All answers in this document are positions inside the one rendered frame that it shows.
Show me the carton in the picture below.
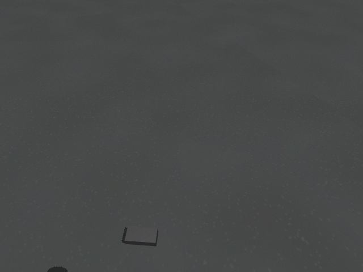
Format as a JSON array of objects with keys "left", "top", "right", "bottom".
[{"left": 124, "top": 226, "right": 158, "bottom": 247}]

